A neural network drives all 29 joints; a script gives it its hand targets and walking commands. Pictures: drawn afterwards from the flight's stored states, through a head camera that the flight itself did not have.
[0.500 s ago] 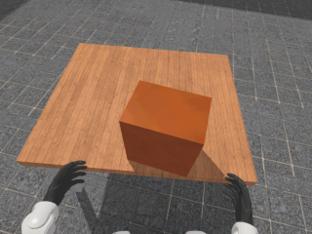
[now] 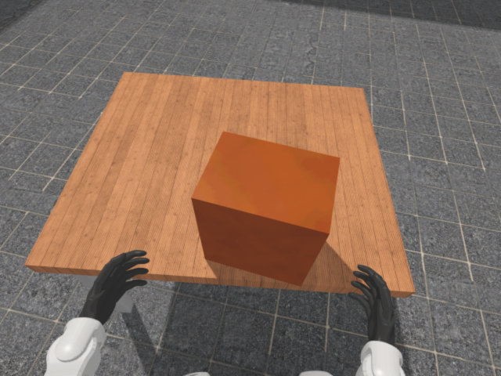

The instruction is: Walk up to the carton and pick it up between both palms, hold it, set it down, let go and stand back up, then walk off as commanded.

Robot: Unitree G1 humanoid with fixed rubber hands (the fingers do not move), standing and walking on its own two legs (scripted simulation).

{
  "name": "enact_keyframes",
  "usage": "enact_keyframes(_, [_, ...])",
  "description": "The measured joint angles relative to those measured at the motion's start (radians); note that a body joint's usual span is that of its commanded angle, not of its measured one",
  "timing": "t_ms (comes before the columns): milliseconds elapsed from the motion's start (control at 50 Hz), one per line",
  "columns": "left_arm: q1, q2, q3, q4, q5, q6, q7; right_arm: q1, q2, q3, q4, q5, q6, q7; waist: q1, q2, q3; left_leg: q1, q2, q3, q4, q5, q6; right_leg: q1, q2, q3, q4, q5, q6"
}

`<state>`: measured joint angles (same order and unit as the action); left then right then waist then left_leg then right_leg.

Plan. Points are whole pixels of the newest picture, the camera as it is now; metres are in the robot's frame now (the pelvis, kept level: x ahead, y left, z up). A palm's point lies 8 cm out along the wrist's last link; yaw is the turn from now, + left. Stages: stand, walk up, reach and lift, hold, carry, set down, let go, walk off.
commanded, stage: reach and lift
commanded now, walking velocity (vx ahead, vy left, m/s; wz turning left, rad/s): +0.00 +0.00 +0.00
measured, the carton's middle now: (264, 214) +0.41 -0.02 -0.08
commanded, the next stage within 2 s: none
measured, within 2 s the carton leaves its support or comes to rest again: neither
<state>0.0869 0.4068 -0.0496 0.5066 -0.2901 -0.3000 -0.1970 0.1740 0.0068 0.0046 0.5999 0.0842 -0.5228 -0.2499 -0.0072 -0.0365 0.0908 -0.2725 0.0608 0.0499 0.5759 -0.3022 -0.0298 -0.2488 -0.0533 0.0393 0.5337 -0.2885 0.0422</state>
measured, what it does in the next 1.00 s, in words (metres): stands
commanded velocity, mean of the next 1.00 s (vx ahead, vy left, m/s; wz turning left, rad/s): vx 0.00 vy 0.00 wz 0.00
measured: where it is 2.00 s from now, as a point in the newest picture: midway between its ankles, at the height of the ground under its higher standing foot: outside the picture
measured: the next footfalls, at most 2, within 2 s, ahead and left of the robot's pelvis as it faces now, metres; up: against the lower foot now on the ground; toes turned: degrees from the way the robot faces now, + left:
none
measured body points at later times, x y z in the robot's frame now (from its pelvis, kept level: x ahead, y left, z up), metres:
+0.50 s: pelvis +0.00 +0.00 +0.00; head +0.04 +0.01 +0.45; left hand +0.31 +0.22 +0.00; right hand +0.25 -0.19 -0.01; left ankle +0.00 +0.13 -0.73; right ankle +0.00 -0.17 -0.73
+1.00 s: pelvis -0.01 +0.00 +0.00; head +0.01 +0.01 +0.45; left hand +0.38 +0.20 +0.05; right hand +0.31 -0.20 +0.04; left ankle +0.00 +0.13 -0.73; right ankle +0.00 -0.17 -0.73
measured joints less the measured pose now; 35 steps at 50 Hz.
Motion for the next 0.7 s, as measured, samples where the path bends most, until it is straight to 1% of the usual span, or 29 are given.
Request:
enact_keyframes(180, [-0.058, 0.0, 0.0, 0.0, -0.01, 0.035, 0.013, -0.048, 0.0, 0.0, -0.024, 0.0, 0.046, -0.012, -0.004, 0.0, -0.001, 0.0, 0.0, 0.0, 0.0, -0.006, 0.0, 0.0, 0.0, 0.0, 0.0, -0.005, 0.004])
enact_keyframes(320, [-0.115, 0.0, 0.0, 0.0, -0.011, 0.074, 0.02, -0.1, 0.0, 0.0, -0.03, 0.0, 0.066, -0.019, -0.018, 0.001, -0.005, 0.0, 0.0, -0.001, 0.0, -0.006, 0.0, 0.0, 0.0, 0.0, 0.0, -0.005, 0.009])
enact_keyframes(440, [-0.171, 0.0, 0.0, 0.0, -0.009, 0.119, 0.026, -0.163, 0.0, 0.0, -0.03, 0.01, 0.106, -0.024, -0.036, 0.006, -0.013, 0.0, 0.0, -0.001, 0.0, -0.004, 0.0, 0.0, 0.0, 0.0, 0.0, -0.002, 0.01])
enact_keyframes(560, [-0.231, 0.0, 0.0, 0.002, -0.004, 0.169, 0.033, -0.209, -0.005, 0.0, -0.029, 0.022, 0.161, -0.031, -0.039, 0.008, -0.024, 0.0, 0.0, -0.002, 0.0, -0.001, 0.0, 0.0, 0.0, 0.0, 0.0, 0.0, 0.014])
enact_keyframes(660, [-0.294, 0.0, 0.0, 0.038, -0.01, 0.203, 0.037, -0.27, -0.014, 0.0, -0.029, 0.027, 0.216, -0.035, -0.049, 0.008, -0.024, 0.0, 0.0, -0.002, -0.002, 0.006, 0.0, 0.0, 0.0, 0.0, -0.002, 0.007, 0.018])
enact_keyframes(700, [-0.323, 0.0, 0.0, 0.069, -0.01, 0.213, 0.037, -0.294, -0.017, 0.0, -0.029, 0.028, 0.237, -0.04, -0.054, 0.007, -0.025, 0.0, 0.0, -0.002, -0.003, 0.008, 0.0, 0.0, 0.0, 0.0, -0.002, 0.009, 0.02])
